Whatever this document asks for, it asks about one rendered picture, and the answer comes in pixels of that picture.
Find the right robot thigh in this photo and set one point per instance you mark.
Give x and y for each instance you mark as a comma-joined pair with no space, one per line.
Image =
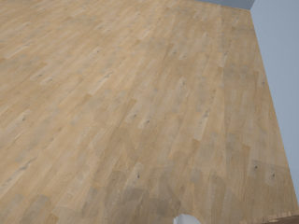
185,219

